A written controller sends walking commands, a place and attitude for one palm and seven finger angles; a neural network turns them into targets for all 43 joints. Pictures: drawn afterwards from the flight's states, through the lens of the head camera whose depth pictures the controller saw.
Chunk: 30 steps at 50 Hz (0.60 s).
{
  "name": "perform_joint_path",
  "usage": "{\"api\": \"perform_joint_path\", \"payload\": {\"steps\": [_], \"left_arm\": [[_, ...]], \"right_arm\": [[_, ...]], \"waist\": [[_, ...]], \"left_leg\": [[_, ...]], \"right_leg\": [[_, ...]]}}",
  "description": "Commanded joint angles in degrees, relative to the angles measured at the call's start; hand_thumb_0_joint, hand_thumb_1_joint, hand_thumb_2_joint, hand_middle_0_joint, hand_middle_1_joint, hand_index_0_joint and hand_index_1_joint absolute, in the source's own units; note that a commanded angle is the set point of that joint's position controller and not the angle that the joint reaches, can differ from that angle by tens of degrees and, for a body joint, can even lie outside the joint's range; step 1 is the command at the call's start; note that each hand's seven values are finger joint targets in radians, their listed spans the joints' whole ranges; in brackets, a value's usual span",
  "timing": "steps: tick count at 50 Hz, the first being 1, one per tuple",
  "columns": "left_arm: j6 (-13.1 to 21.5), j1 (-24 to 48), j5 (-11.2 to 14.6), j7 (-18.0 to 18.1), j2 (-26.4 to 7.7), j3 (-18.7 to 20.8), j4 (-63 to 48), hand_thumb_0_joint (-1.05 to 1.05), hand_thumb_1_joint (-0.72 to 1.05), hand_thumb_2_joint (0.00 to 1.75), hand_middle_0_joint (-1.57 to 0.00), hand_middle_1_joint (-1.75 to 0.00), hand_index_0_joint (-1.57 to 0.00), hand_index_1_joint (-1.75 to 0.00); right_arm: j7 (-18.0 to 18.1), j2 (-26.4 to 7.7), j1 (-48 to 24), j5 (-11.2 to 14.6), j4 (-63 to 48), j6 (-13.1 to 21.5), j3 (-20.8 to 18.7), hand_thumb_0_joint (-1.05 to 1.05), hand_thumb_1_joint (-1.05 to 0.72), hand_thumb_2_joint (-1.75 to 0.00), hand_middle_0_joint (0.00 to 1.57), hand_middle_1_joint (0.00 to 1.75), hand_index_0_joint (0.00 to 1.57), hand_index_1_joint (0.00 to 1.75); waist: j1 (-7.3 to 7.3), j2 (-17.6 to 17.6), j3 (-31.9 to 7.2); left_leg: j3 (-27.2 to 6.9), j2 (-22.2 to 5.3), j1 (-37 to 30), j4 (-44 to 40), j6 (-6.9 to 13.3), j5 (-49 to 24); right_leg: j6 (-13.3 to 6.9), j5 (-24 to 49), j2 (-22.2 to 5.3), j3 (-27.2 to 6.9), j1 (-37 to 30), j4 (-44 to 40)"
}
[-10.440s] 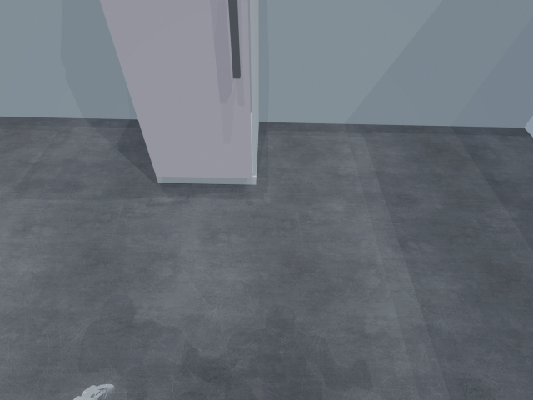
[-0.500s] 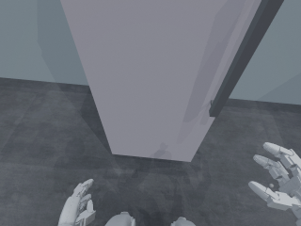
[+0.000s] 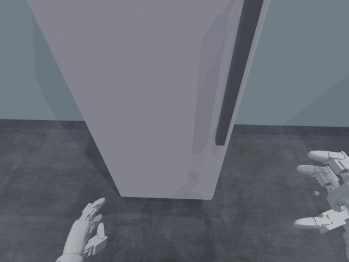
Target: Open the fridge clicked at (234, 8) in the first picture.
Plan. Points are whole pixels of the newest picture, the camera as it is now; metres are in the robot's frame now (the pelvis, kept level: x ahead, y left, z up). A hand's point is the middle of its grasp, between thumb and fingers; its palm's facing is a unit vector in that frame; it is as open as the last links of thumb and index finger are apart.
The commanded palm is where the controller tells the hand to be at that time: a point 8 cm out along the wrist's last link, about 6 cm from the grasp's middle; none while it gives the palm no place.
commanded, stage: raise the hand to about handle height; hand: right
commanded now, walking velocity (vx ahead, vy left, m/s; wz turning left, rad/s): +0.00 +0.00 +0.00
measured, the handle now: (232, 79) +0.51 -0.13 +0.16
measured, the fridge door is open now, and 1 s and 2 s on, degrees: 0 0 0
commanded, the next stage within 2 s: move the hooked fingers beside the handle in 0.80 s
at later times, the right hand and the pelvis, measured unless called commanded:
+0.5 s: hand (315, 172) +0.28 -0.27 +0.11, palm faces +0.04 +1.00 -0.01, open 14.0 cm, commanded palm +0.25 -0.31 +0.12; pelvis +0.00 +0.01 +0.02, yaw +1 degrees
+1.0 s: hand (300, 171) +0.28 -0.23 +0.11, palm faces +0.07 +1.00 -0.02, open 14.0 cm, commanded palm +0.26 -0.28 +0.12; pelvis +0.01 +0.04 +0.01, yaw +0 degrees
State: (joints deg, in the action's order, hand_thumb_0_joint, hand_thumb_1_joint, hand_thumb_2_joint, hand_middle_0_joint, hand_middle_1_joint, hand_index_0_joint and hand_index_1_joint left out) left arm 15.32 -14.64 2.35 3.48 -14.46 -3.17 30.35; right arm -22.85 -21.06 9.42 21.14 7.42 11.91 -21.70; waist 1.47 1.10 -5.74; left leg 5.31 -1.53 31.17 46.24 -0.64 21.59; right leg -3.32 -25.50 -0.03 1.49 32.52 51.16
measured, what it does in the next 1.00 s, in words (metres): stands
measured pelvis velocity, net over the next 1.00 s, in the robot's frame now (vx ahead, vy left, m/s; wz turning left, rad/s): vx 0.01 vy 0.04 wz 0.00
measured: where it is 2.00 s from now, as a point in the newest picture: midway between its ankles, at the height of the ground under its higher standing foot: outside the picture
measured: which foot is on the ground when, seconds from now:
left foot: down 0.00-1.00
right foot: down 0.00-1.00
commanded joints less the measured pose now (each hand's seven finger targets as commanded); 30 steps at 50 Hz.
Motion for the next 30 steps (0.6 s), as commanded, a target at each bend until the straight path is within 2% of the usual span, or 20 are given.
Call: {"api": "perform_joint_path", "payload": {"steps": [1,2,3,4,5,6,8,10,11,13,15,18,19,22,23,24,26,27,28,30], "left_arm": [[1.84,1.97,0.87,1.43,-9.69,3.77,-7.69,0.0,0.9,0.9,-0.2,-0.3,-0.2,-0.3],[1.83,2.03,0.72,1.66,-9.53,3.67,-7.84,0.0,0.9,0.9,-0.2,-0.3,-0.2,-0.3],[1.82,2.17,0.58,1.75,-9.46,3.47,-7.79,0.0,0.9,0.9,-0.2,-0.3,-0.2,-0.3],[1.84,2.06,0.52,1.84,-9.2,3.28,-7.68,0.0,0.9,0.9,-0.2,-0.3,-0.2,-0.3],[1.89,2.1,0.4,1.9,-8.96,3.09,-7.44,0.0,0.9,0.9,-0.2,-0.3,-0.2,-0.3],[1.94,2.04,0.29,1.99,-8.88,3.03,-7.2,0.0,0.9,0.9,-0.2,-0.3,-0.2,-0.3],[1.86,2.01,0.13,2.11,-8.95,2.74,-6.38,0.0,0.9,0.9,-0.2,-0.3,-0.2,-0.3],[1.78,2.24,0.5,2.34,-8.84,2.62,-5.98,0.0,0.9,0.9,-0.2,-0.3,-0.2,-0.3],[1.74,2.33,0.56,2.41,-8.84,2.61,-5.74,0.0,0.9,0.9,-0.2,-0.3,-0.2,-0.3],[1.55,2.25,0.64,2.58,-9.1,2.66,-5.68,0.0,0.9,0.9,-0.2,-0.3,-0.2,-0.3],[1.37,2.53,0.93,2.71,-9.25,2.65,-5.83,0.0,0.9,0.9,-0.2,-0.3,-0.2,-0.3],[1.47,2.39,0.79,2.34,-9.27,2.76,-6.35,0.0,0.9,0.9,-0.2,-0.3,-0.2,-0.3],[1.4,2.47,0.81,2.13,-9.34,2.81,-6.46,0.0,0.9,0.9,-0.2,-0.3,-0.2,-0.3],[1.43,2.4,0.61,1.82,-9.37,3.28,-6.75,0.0,0.9,0.9,-0.2,-0.3,-0.2,-0.3],[1.37,2.32,0.44,1.61,-9.37,3.17,-6.77,0.0,0.9,0.9,-0.2,-0.3,-0.2,-0.3],[1.45,2.33,0.45,1.54,-9.19,3.35,-6.89,0.0,0.9,0.9,-0.2,-0.3,-0.2,-0.3],[1.36,2.13,0.4,1.65,-8.95,3.31,-6.7,0.0,0.9,0.9,-0.2,-0.3,-0.2,-0.3],[1.31,2.09,0.4,1.73,-8.89,3.34,-6.49,0.0,0.9,0.9,-0.2,-0.3,-0.2,-0.3],[1.16,1.92,0.23,1.74,-9.11,3.28,-6.38,0.0,0.9,0.9,-0.2,-0.3,-0.2,-0.3],[1.12,2.21,0.6,2.05,-8.94,3.38,-6.25,0.0,0.9,0.9,-0.2,-0.3,-0.2,-0.3]], "right_arm": [[-1.57,-11.39,-12.55,-0.09,-9.25,-1.76,-3.13,0.0,0.5,-0.3,0.3,1.2,0.3,1.2],[-1.49,-12.35,-13.74,-0.1,-9.36,-1.75,-4.2,0.0,0.5,-0.3,0.3,1.2,0.3,1.2],[-1.53,-13.81,-15.95,0.27,-10.57,-1.22,-5.28,0.0,0.5,-0.3,0.3,1.2,0.3,1.2],[-1.35,-14.99,-17.78,0.14,-11.89,-0.5,-6.22,0.0,0.5,-0.3,0.3,1.2,0.3,1.2],[-1.24,-15.02,-18.5,0.27,-11.69,0.0,-6.54,0.0,0.5,-0.3,0.3,1.2,0.3,1.2],[-1.04,-15.5,-19.49,0.38,-11.9,0.6,-7.18,0.0,0.5,-0.3,0.3,1.2,0.3,1.2],[-1.16,-16.32,-20.45,0.34,-9.51,1.07,-7.71,0.0,0.5,-0.3,0.3,1.2,0.3,1.2],[-1.83,-16.07,-21.73,0.02,-7.95,0.55,-7.19,0.0,0.5,-0.3,0.3,1.2,0.3,1.2],[-2.37,-15.92,-22.04,0.03,-6.78,-0.08,-6.89,0.0,0.5,-0.3,0.3,1.2,0.3,1.2],[-3.67,-16.24,-21.48,0.33,-3.35,-1.97,-7.27,0.0,0.5,-0.3,0.3,1.2,0.3,1.2],[-4.57,-17.39,-22.98,0.25,-2.92,-3.51,-7.56,0.0,0.5,-0.3,0.3,1.2,0.3,1.2],[-5.22,-15.77,-20.02,0.78,-0.83,-4.54,-6.91,0.0,0.5,-0.3,0.3,1.2,0.3,1.2],[-5.27,-15.81,-19.45,0.8,-0.5,-4.58,-7.15,0.0,0.5,-0.3,0.3,1.2,0.3,1.2],[-4.43,-16.61,-19.16,1.22,-2.49,-3.15,-8.66,0.0,0.5,-0.3,0.3,1.2,0.3,1.2],[-3.91,-17.52,-20.02,1.26,-3.75,-2.5,-9.21,0.0,0.5,-0.3,0.3,1.2,0.3,1.2],[-3.56,-18.03,-20.74,1.11,-5.88,-1.67,-9.64,0.0,0.5,-0.3,0.3,1.2,0.3,1.2],[-2.72,-17.55,-20.55,0.86,-5.83,-0.86,-9.53,0.0,0.5,-0.3,0.3,1.2,0.3,1.2],[-2.45,-17.34,-20.47,0.82,-5.4,-0.56,-9.58,0.0,0.5,-0.3,0.3,1.2,0.3,1.2],[-2.28,-18.05,-20.91,0.71,-5.11,-0.37,-9.74,0.0,0.5,-0.3,0.3,1.2,0.3,1.2],[-2.24,-17.01,-21.51,0.34,-5.03,-0.25,-8.69,0.0,0.5,-0.3,0.3,1.2,0.3,1.2]], "waist": [[-0.98,3.94,-6.05],[-0.79,2.74,-6.78],[-0.44,4.73,-7.29],[-0.42,4.87,-9.11],[-0.29,6.17,-9.38],[-0.28,5.77,-9.86],[-0.17,5.08,-8.8],[-0.42,7.81,-8.45],[-0.56,7.91,-8.28],[-0.16,5.93,-8.26],[-0.12,7.33,-8.26],[0.28,3.23,-7.25],[0.32,2.91,-7.28],[0.56,2.46,-8.69],[0.99,2.9,-8.74],[0.9,4.83,-10.57],[0.64,6.01,-9.68],[0.44,5.92,-8.96],[0.39,4.13,-8.26],[-0.19,5.3,-7.53]], "left_leg": [[0.45,3.1,-2.75,-5.23,2.37,-7.01],[0.44,3.16,-3.27,-5.45,2.42,-7.41],[-0.03,3.37,-4.22,-5.76,2.73,-8.37],[0.1,3.36,-4.87,-5.85,2.77,-9.13],[-0.03,3.42,-4.56,-6.08,2.79,-9.04],[-0.02,3.41,-4.92,-6.11,2.79,-9.39],[-0.18,3.58,-5.66,-6.87,3.0,-9.23],[-0.27,3.21,-5.68,-7.35,2.93,-9.23],[-0.22,3.09,-5.85,-7.75,2.89,-9.34],[-0.43,2.99,-7.62,-8.78,2.99,-10.69],[-0.51,2.75,-7.93,-9.26,2.84,-10.6],[-0.32,2.91,-8.71,-9.73,2.88,-11.45],[-0.42,2.93,-8.79,-9.72,2.79,-11.69],[-0.86,2.8,-9.3,-9.73,2.63,-12.82],[-1.04,2.9,-10.33,-9.65,2.91,-13.23],[-1.33,2.86,-10.67,-9.56,2.86,-14.22],[-1.4,2.78,-9.94,-9.74,2.73,-13.58],[-1.6,2.75,-9.72,-10.03,2.67,-12.88],[-1.96,2.79,-10.58,-10.38,2.77,-12.31],[-2.22,2.64,-10.16,-10.72,2.56,-11.74]], "right_leg": [[4.4,13.57,-1.57,-6.94,-7.31,-14.16],[4.38,14.32,-1.6,-7.22,-8.04,-14.41],[4.41,15.69,-1.22,-6.49,-9.08,-13.99],[4.81,17.68,-1.39,-6.93,-10.78,-14.36],[5.05,18.0,-1.47,-7.0,-11.97,-14.53],[5.22,18.66,-1.51,-7.17,-12.41,-14.64],[5.1,17.92,-1.55,-6.94,-12.11,-15.0],[5.22,18.06,-1.57,-7.06,-13.04,-15.75],[5.27,18.03,-1.58,-7.14,-13.31,-16.1],[4.71,18.9,-1.34,-6.4,-12.67,-16.03],[4.53,18.47,-1.23,-6.18,-12.77,-16.47],[4.16,19.15,-1.1,-6.01,-11.79,-16.52],[4.0,18.98,-1.0,-5.69,-11.45,-16.55],[3.58,19.35,-0.72,-4.84,-11.64,-15.92],[3.64,19.96,-0.69,-4.67,-11.41,-15.74],[3.64,21.21,-0.6,-4.39,-12.86,-15.72],[3.49,19.95,-0.6,-3.92,-12.67,-15.78],[3.31,18.68,-0.53,-3.7,-12.22,-15.79],[2.97,17.69,-0.53,-3.54,-10.88,-15.61],[2.67,16.46,-0.4,-3.2,-10.9,-15.79]]}}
